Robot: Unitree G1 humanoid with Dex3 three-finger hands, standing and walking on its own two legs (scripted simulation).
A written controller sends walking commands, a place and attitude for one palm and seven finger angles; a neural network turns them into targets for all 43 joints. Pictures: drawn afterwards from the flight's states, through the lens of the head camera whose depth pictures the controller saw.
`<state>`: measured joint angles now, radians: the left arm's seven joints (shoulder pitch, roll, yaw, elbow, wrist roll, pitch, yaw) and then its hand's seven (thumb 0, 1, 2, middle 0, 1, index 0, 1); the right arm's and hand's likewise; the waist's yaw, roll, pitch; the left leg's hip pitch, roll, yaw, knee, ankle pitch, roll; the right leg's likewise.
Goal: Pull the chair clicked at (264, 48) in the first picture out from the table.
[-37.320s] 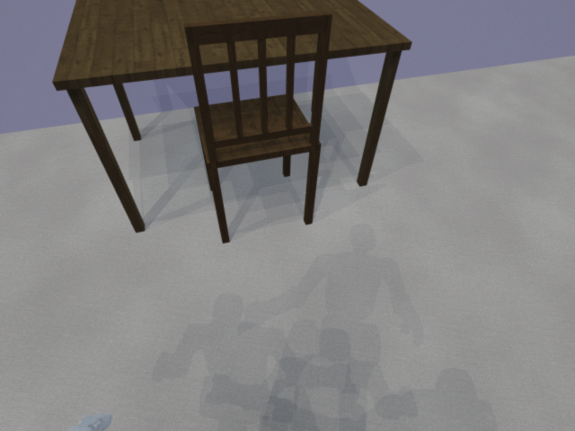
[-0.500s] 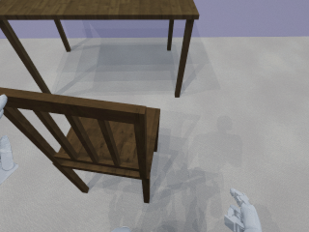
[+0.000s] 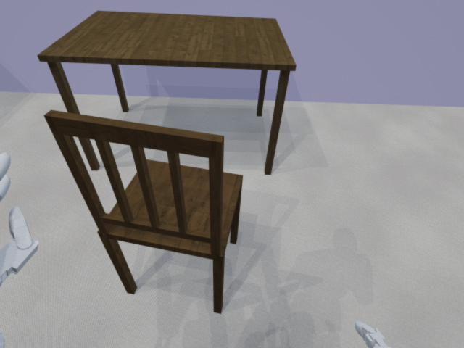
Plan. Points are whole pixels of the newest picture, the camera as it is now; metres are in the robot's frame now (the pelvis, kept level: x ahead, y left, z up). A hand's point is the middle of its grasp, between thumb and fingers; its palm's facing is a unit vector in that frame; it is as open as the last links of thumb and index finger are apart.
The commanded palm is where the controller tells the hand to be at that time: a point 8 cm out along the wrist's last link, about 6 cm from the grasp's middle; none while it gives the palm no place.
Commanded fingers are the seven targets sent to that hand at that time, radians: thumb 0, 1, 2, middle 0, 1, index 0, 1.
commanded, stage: stop stepping back and stand still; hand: left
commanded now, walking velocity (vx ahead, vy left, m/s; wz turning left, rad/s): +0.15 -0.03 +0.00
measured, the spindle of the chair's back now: (147, 189) +0.52 +0.25 -0.07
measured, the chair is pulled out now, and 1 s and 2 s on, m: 0.66 0.66 0.66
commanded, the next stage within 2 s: let the arm hang, fingers relaxed in 0.46 s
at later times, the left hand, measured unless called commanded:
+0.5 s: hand (31, 261) +0.18 +0.26 +0.16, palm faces +0.39 -0.81 -0.44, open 7.4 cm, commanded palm +0.12 +0.30 +0.18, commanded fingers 0.00 0.90 0.90 -0.20 -0.30 -0.20 -0.30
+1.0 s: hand out of the picture +0.02 +0.20 -0.17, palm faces +0.05 -0.98 -0.19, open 6.9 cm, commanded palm none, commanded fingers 0.00 0.90 0.90 -0.20 -0.30 -0.20 -0.30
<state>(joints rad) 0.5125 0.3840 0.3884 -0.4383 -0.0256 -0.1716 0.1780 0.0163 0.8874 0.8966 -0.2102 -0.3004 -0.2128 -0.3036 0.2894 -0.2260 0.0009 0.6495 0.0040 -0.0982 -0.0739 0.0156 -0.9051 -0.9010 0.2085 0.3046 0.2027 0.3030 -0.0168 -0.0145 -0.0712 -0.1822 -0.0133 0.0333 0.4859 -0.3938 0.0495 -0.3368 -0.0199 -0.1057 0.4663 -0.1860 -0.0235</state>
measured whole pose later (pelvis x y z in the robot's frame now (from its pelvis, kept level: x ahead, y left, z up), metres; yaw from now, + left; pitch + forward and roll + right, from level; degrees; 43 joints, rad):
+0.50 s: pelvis -0.02 +0.01 +0.00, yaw -1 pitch -1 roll +0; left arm 0.56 0.40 0.39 -0.48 -0.03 -0.20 0.15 0.02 0.89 0.90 -0.21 -0.30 -0.21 -0.30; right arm 0.25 -0.19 0.00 0.64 0.01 -0.12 -0.07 0.02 -0.91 -0.90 0.21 0.30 0.20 0.30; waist -0.02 -0.03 0.00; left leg -0.22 -0.01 0.04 0.49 -0.25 0.04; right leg -0.20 -0.01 -0.06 0.47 -0.26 0.00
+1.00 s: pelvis -0.01 +0.02 +0.00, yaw +1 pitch +0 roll -1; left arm 0.28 0.19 0.01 0.93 0.01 0.03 0.03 -0.05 0.99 0.90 -0.20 -0.30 -0.21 -0.30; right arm 0.30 -0.18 -0.01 0.99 -0.02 0.01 -0.02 0.00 -0.94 -0.90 0.21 0.30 0.20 0.30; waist 0.01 -0.03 0.06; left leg -0.21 -0.04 0.01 0.45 -0.24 0.05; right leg -0.17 -0.04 -0.09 0.41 -0.24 0.01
